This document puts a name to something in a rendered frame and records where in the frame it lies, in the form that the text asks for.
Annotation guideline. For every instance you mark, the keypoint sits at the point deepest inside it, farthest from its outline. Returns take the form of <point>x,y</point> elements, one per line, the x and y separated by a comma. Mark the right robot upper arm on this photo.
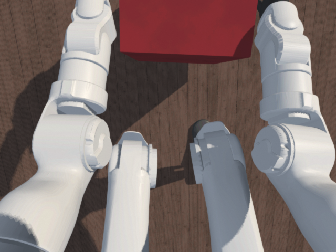
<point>298,160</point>

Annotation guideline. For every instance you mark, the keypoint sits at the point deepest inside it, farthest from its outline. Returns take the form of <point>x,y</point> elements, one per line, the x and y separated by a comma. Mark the robot left shin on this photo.
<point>114,161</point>

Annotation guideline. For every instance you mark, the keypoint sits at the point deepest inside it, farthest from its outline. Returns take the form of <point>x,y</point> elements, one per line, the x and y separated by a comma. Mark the robot right forearm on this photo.
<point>286,69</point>

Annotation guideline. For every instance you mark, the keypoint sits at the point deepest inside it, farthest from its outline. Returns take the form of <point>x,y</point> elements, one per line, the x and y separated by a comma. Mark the robot right hand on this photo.
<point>262,5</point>

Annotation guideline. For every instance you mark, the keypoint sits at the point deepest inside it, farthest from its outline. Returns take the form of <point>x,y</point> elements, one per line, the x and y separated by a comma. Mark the carton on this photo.
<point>187,31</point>

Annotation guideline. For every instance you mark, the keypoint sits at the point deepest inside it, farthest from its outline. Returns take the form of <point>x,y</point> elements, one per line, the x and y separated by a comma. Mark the left robot upper arm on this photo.
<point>40,215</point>

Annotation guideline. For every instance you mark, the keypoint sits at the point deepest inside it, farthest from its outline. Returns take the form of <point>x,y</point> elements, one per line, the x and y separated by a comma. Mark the robot left forearm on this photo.
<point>84,65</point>

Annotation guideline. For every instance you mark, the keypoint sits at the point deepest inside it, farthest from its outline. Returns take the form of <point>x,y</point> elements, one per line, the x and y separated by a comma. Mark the robot left thigh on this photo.
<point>126,227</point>

